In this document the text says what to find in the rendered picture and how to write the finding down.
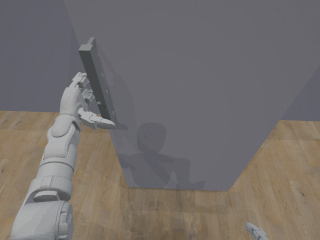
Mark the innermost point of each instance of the fridge door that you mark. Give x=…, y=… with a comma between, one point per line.
x=197, y=86

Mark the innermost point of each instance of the robot left forearm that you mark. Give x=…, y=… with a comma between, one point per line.
x=53, y=181

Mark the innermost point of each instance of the right robot hand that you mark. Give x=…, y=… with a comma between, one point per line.
x=257, y=233

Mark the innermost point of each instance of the handle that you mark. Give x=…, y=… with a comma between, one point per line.
x=91, y=66

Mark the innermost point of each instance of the left robot hand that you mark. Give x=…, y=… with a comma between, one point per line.
x=73, y=101

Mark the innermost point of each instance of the left robot upper arm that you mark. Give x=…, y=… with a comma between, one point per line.
x=49, y=220

